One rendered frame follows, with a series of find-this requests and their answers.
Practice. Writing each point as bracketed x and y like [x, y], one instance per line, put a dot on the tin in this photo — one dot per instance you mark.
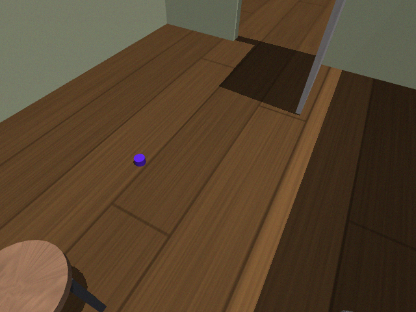
[139, 160]

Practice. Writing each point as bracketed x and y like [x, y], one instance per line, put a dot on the stool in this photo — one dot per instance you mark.
[36, 276]

